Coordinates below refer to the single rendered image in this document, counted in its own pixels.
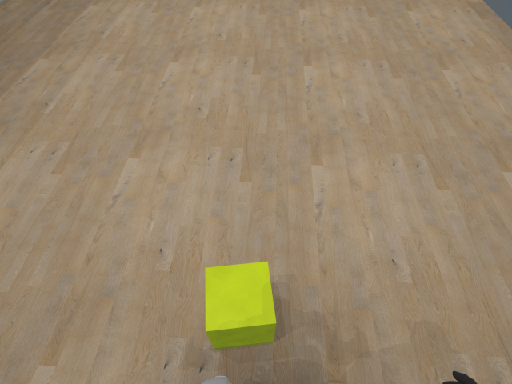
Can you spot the carton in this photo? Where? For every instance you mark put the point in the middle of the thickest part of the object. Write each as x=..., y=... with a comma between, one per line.
x=239, y=305

